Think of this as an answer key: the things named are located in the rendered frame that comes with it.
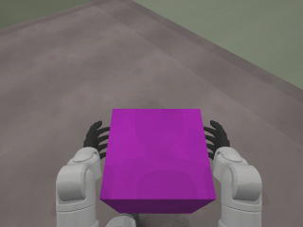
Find left robot hand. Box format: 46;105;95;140
83;120;110;160

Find carton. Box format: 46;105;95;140
99;109;216;214

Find robot left thigh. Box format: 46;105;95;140
105;216;136;227

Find robot left shin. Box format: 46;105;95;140
118;213;134;219

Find right robot hand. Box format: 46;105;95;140
204;120;230;161

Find left robot forearm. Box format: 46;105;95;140
56;147;102;227

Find right robot forearm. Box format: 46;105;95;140
213;147;262;227

